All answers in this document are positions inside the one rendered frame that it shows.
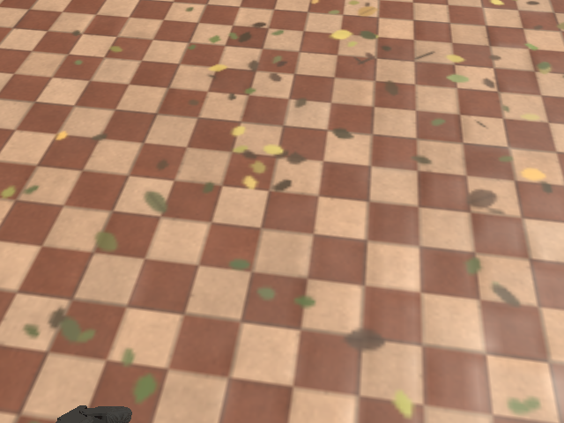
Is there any robot left hand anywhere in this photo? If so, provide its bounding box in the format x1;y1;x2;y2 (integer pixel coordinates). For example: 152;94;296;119
56;405;132;423

